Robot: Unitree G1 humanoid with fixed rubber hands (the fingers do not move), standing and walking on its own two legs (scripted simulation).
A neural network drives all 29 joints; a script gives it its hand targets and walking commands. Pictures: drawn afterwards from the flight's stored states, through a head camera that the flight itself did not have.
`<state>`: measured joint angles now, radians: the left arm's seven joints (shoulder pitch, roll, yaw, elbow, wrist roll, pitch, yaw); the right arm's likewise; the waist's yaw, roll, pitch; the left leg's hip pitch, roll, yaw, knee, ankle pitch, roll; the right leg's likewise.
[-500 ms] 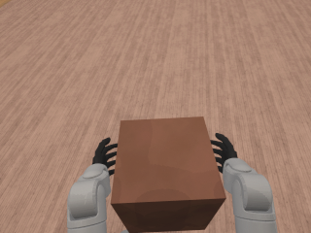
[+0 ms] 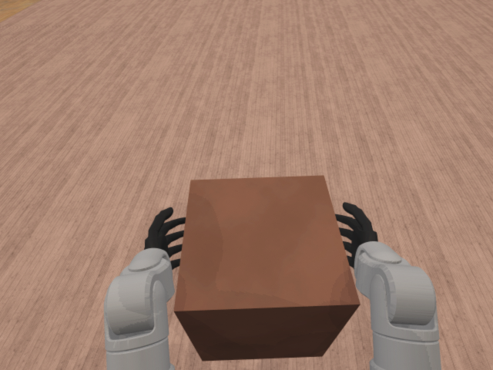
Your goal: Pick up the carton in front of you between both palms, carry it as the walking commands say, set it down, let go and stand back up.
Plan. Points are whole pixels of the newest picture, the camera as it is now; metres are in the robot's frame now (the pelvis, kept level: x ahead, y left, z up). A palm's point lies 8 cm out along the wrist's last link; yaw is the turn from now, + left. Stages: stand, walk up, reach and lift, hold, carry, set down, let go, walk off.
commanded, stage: carry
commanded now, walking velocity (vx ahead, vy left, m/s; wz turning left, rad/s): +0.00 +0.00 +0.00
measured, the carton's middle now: (260, 273) +0.28 +0.00 +0.01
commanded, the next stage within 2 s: hold in 1.18 s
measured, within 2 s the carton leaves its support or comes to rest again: neither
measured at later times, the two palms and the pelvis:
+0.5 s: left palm (177, 277) +0.25 +0.13 +0.06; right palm (377, 273) +0.25 -0.17 +0.06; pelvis -0.01 -0.02 +0.00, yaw +0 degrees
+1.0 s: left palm (179, 288) +0.25 +0.13 +0.04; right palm (375, 283) +0.24 -0.17 +0.04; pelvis -0.05 -0.02 +0.00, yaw -1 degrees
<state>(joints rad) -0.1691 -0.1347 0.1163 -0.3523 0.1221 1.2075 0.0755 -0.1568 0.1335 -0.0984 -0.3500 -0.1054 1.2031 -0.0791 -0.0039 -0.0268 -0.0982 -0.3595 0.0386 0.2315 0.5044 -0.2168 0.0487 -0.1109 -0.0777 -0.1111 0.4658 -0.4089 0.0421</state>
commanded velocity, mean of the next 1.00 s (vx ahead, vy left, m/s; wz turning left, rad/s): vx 0.00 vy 0.00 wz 0.00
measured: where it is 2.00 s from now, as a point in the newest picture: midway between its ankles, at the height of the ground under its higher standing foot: outside the picture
